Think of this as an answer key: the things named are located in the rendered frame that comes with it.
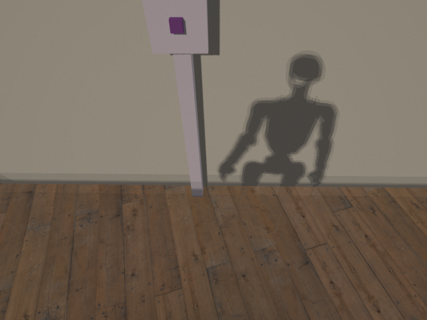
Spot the button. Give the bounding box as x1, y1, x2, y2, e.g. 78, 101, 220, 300
169, 17, 184, 33

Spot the panel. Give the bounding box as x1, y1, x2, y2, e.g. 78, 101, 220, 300
142, 0, 209, 197

